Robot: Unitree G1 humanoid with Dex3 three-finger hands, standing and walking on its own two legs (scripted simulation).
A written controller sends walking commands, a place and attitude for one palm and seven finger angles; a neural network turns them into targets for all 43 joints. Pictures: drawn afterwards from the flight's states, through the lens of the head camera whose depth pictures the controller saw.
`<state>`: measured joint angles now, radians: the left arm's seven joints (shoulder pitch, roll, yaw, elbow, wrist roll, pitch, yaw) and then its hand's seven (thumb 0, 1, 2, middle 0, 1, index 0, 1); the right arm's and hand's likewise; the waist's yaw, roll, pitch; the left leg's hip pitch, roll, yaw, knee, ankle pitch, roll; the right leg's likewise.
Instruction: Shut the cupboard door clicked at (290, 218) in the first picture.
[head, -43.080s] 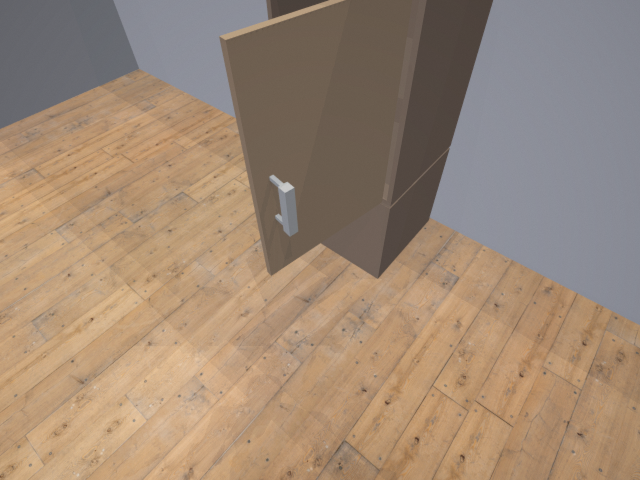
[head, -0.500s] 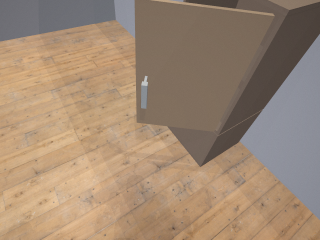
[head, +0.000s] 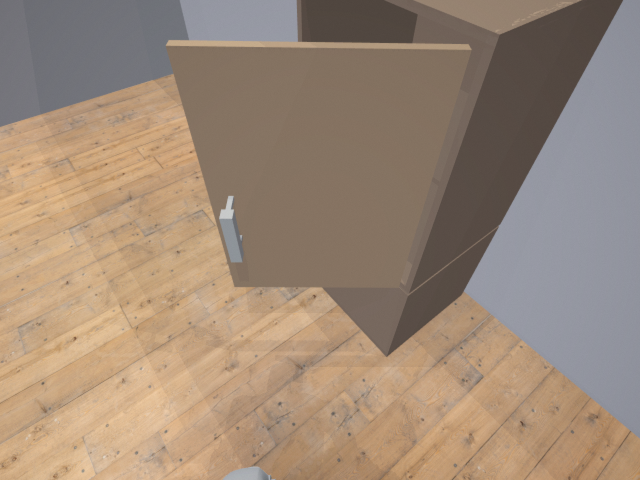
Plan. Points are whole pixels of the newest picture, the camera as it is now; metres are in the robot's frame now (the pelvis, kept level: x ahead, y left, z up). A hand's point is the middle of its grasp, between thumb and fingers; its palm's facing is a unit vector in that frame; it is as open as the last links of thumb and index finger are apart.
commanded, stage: take the last steps up to it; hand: left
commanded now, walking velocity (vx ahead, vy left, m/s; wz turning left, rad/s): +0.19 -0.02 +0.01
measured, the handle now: (233, 229) +0.57 +0.19 -0.10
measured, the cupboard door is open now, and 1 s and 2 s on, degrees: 52 52 52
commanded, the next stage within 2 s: come to a stop and stand still in 0.10 s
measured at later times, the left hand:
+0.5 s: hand (203, 473) +0.17 +0.18 -0.19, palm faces +0.03 -0.97 -0.24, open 7.3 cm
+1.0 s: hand out of the picture +0.15 +0.23 -0.18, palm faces +0.01 -0.96 -0.28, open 7.3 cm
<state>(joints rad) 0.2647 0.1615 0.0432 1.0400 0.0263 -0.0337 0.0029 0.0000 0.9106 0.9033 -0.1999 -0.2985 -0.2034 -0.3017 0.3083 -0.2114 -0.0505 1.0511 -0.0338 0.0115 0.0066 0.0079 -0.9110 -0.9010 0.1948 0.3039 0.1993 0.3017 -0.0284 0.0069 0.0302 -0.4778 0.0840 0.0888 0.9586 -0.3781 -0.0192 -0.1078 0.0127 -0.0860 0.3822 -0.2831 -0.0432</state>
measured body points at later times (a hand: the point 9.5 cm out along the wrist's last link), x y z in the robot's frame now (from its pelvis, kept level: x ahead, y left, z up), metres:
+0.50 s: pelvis +0.12 -0.02 -0.01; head +0.15 -0.02 +0.43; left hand +0.17 +0.23 -0.17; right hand +0.17 -0.25 -0.17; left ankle +0.14 +0.10 -0.74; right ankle +0.13 -0.14 -0.74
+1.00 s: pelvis +0.08 +0.03 -0.02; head +0.08 +0.02 +0.43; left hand +0.15 +0.28 -0.16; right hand +0.17 -0.21 -0.16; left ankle +0.08 +0.10 -0.74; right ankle +0.11 -0.10 -0.74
